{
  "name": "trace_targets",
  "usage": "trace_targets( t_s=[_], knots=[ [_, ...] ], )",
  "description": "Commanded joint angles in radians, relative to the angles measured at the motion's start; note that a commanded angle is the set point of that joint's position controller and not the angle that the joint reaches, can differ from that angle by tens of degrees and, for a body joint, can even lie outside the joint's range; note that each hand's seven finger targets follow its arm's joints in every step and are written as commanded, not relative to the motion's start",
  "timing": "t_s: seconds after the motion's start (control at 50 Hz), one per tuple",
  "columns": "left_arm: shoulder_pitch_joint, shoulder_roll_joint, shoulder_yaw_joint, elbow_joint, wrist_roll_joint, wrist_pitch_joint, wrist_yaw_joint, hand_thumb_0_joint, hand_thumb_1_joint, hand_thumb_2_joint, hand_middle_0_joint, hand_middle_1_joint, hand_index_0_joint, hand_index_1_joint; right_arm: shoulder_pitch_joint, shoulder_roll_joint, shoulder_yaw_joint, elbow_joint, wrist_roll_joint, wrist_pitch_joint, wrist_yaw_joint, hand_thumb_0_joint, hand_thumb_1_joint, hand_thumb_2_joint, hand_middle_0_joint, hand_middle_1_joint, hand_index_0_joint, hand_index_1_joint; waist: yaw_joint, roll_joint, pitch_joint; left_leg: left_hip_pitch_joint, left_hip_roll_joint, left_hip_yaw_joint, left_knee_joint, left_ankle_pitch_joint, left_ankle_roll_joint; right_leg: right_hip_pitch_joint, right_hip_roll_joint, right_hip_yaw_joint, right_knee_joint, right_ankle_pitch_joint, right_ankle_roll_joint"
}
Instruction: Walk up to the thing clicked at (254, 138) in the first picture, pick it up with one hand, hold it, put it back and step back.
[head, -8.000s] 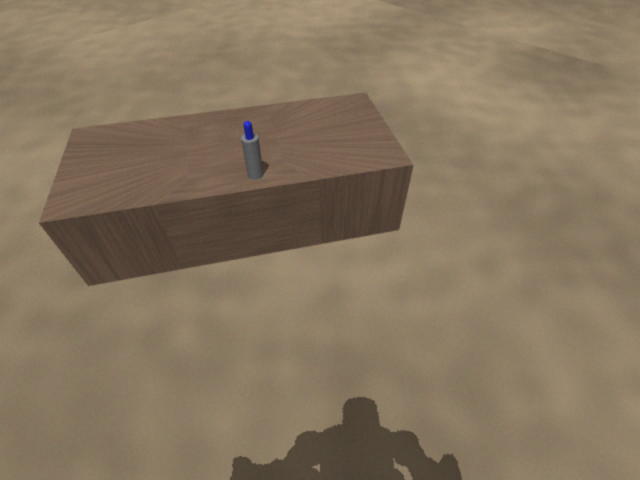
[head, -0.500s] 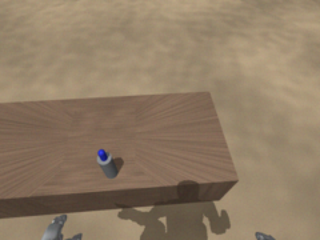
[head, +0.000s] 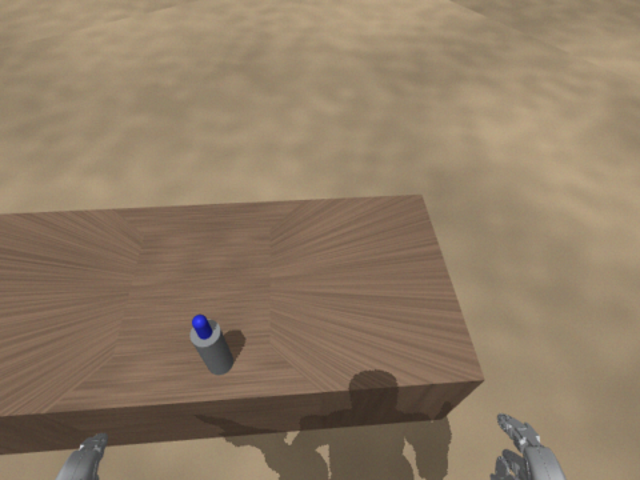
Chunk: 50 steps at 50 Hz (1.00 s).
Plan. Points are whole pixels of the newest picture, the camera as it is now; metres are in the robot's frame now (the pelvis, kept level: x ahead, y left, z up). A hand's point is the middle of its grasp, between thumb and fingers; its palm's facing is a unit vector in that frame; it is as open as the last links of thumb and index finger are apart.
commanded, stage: go down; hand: left
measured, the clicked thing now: (210, 342) +0.42 +0.23 -0.28
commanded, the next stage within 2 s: none
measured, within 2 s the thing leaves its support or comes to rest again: neither
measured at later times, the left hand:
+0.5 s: hand out of the picture +0.15 +0.28 -0.12, palm faces +0.04 -0.94 -0.33, open 17.3 cm
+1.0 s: hand out of the picture +0.12 +0.28 -0.11, palm faces +0.07 -0.94 -0.33, open 17.5 cm
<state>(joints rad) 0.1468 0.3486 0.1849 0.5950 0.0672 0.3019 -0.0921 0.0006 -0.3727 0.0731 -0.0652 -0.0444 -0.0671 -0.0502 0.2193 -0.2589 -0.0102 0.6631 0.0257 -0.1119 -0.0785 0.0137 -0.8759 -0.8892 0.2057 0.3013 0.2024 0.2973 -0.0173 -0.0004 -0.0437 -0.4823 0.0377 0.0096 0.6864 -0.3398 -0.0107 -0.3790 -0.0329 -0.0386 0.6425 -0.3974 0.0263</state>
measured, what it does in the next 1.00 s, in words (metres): stands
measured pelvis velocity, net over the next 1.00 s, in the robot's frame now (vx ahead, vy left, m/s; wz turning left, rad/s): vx -0.02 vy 0.00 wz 0.01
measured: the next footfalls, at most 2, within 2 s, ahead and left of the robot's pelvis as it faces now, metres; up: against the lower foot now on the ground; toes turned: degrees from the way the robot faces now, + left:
none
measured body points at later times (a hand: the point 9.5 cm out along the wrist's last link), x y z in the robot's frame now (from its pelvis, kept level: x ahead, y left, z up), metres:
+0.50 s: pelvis +0.00 +0.00 -0.03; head +0.04 +0.01 +0.42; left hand +0.14 +0.33 -0.09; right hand +0.15 -0.26 -0.11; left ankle +0.00 +0.12 -0.72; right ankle -0.05 -0.13 -0.72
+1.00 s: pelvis -0.02 +0.00 -0.04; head +0.02 +0.02 +0.41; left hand +0.12 +0.33 -0.09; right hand +0.14 -0.25 -0.11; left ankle +0.00 +0.12 -0.72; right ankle -0.05 -0.13 -0.72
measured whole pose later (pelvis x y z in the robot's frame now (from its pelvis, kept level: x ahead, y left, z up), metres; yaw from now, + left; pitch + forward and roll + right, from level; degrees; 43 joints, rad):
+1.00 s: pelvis -0.02 +0.00 -0.04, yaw +1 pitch +12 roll -3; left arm 0.39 0.41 0.24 0.12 -0.01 0.51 -0.14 0.00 -0.55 0.04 -0.07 -0.03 -0.07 -0.04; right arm 0.27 -0.23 0.02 0.57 0.02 -0.22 -0.18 0.02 -0.86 -0.89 0.21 0.30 0.20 0.30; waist -0.03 0.04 -0.15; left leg -0.77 0.05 -0.04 1.02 -0.46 -0.01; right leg -0.63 -0.02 -0.07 0.94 -0.52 0.03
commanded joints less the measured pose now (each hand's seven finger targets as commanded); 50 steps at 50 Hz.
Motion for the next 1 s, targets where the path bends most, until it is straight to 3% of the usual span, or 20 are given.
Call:
trace_targets(
  t_s=[0.0,0.08,0.12,0.16,0.2,0.26,0.42,0.6,0.62,0.64,0.72,0.76,0.98],
  knots=[
    [0.002,0.238,0.087,-0.188,0.005,0.005,0.002,0.000,-0.446,0.047,-0.066,-0.035,-0.058,-0.038,-0.001,-0.145,-0.052,-0.117,-0.005,-0.045,-0.030,0.000,-0.851,-0.883,0.201,0.300,0.200,0.300,-0.002,0.066,-0.208,0.178,-0.032,0.005,-0.005,0.435,0.023,-0.001,0.034,-0.003,-0.030,0.426,-0.016],
    [0.040,0.230,0.087,-0.197,-0.005,0.043,-0.026,0.000,-0.501,0.027,-0.074,-0.039,-0.070,-0.039,0.012,-0.142,-0.047,-0.112,-0.010,-0.051,-0.034,0.000,-0.850,-0.882,0.201,0.300,0.200,0.300,-0.009,0.079,-0.192,0.157,-0.022,-0.007,0.014,0.427,0.020,-0.042,0.044,-0.016,-0.003,0.381,-0.021],
    [0.023,0.253,0.100,-0.281,-0.011,0.047,-0.033,0.000,-0.480,0.036,-0.070,-0.030,-0.062,-0.033,-0.007,-0.145,-0.054,-0.148,-0.009,-0.056,-0.039,0.000,-0.853,-0.883,0.201,0.300,0.200,0.300,-0.004,0.082,-0.230,0.162,-0.023,-0.010,0.037,0.454,0.025,-0.054,0.041,-0.013,0.010,0.408,-0.016],
    [0.045,0.239,0.095,-0.261,-0.016,0.057,-0.041,0.000,-0.489,0.035,-0.067,-0.039,-0.063,-0.038,-0.008,-0.145,-0.049,-0.155,-0.011,-0.061,-0.041,0.000,-0.855,-0.883,0.201,0.299,0.200,0.299,-0.008,0.047,-0.177,0.103,-0.025,-0.011,0.041,0.388,0.025,-0.072,0.043,-0.015,0.018,0.368,-0.017],
    [0.052,0.252,0.107,-0.274,-0.018,0.062,-0.044,0.000,-0.540,0.024,-0.075,-0.032,-0.067,-0.036,-0.007,-0.140,-0.048,-0.163,-0.012,-0.065,-0.046,0.000,-0.868,-0.887,0.200,0.300,0.200,0.300,-0.006,0.059,-0.182,0.079,-0.025,-0.010,0.050,0.332,0.024,-0.090,0.042,-0.016,0.027,0.314,-0.020],
    [0.091,0.257,0.119,-0.363,-0.023,0.069,-0.054,0.000,-0.511,0.029,-0.070,-0.027,-0.061,-0.031,-0.002,-0.141,-0.056,-0.186,-0.010,-0.071,-0.049,0.000,-0.867,-0.887,0.200,0.299,0.200,0.299,0.000,0.074,-0.252,0.097,-0.023,-0.017,0.081,0.368,0.026,-0.106,0.045,-0.015,0.061,0.338,-0.018],
    [0.143,0.270,0.145,-0.463,-0.034,0.090,-0.040,0.000,-0.559,0.036,-0.075,-0.033,-0.062,-0.042,0.002,-0.134,-0.055,-0.212,-0.012,-0.089,-0.066,0.000,-0.883,-0.892,0.200,0.300,0.200,0.300,-0.001,0.092,-0.274,0.034,-0.014,-0.036,0.133,0.320,0.024,-0.170,0.052,-0.026,0.127,0.269,-0.022],
    [0.195,0.265,0.150,-0.531,-0.054,0.144,-0.035,0.000,-0.583,0.028,-0.075,-0.031,-0.065,-0.038,-0.003,-0.125,-0.043,-0.231,-0.005,-0.114,-0.092,0.000,-0.875,-0.890,0.200,0.300,0.200,0.300,-0.008,0.070,-0.218,-0.057,-0.023,-0.031,0.161,0.167,0.023,-0.228,0.050,-0.025,0.135,0.157,-0.022],
    [0.189,0.282,0.160,-0.581,-0.054,0.145,-0.035,0.000,-0.567,0.036,-0.072,-0.034,-0.062,-0.040,-0.003,-0.122,-0.043,-0.235,-0.004,-0.118,-0.096,0.000,-0.869,-0.889,0.200,0.299,0.200,0.299,0.003,0.101,-0.238,-0.051,-0.023,-0.032,0.163,0.176,0.022,-0.231,0.048,-0.023,0.139,0.164,-0.024],
    [0.199,0.276,0.153,-0.571,-0.054,0.150,-0.038,0.000,-0.587,0.027,-0.077,-0.031,-0.067,-0.038,0.001,-0.124,-0.044,-0.238,-0.005,-0.120,-0.098,0.000,-0.876,-0.890,0.200,0.300,0.200,0.299,-0.012,0.093,-0.245,-0.044,-0.021,-0.035,0.172,0.185,0.025,-0.235,0.048,-0.024,0.144,0.170,-0.021],
    [0.201,0.275,0.157,-0.603,-0.059,0.160,-0.035,0.000,-0.564,0.034,-0.070,-0.030,-0.060,-0.036,-0.004,-0.119,-0.039,-0.242,-0.004,-0.132,-0.109,0.000,-0.864,-0.887,0.201,0.300,0.200,0.299,0.001,0.101,-0.223,-0.080,-0.025,-0.036,0.164,0.124,0.018,-0.247,0.050,-0.029,0.148,0.112,-0.028],
    [0.215,0.267,0.148,-0.602,-0.059,0.166,-0.036,0.000,-0.595,0.033,-0.070,-0.030,-0.060,-0.037,0.000,-0.121,-0.038,-0.243,-0.004,-0.138,-0.111,0.000,-0.863,-0.887,0.200,0.300,0.200,0.299,-0.011,0.102,-0.216,-0.077,-0.021,-0.040,0.161,0.105,0.017,-0.266,0.054,-0.032,0.151,0.092,-0.027],
    [0.228,0.277,0.164,-0.637,-0.068,0.172,-0.027,0.000,-0.577,0.054,-0.063,-0.025,-0.048,-0.038,0.007,-0.121,-0.033,-0.236,-0.005,-0.166,-0.127,0.000,-0.870,-0.891,0.201,0.300,0.200,0.300,-0.008,0.115,-0.231,-0.076,-0.015,-0.056,0.163,0.108,0.015,-0.269,0.057,-0.039,0.170,0.086,-0.031]
  ],
)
